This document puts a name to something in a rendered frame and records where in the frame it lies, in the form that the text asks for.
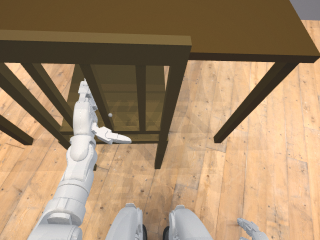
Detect table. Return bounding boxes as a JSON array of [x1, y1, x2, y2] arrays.
[[0, 0, 320, 146]]

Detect robot left forearm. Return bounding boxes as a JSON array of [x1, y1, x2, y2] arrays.
[[27, 134, 98, 240]]

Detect robot left thigh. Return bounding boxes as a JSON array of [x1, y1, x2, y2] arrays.
[[105, 207, 143, 240]]

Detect chair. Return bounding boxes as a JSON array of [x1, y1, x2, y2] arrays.
[[0, 29, 192, 171]]

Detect left robot shin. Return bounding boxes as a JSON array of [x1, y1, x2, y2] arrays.
[[125, 203, 143, 240]]

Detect left robot hand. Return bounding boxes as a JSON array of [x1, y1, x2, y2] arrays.
[[73, 78, 132, 145]]

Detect right robot hand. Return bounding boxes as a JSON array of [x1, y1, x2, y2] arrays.
[[237, 218, 269, 240]]

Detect left robot upper arm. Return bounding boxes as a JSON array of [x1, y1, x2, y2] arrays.
[[29, 223, 83, 240]]

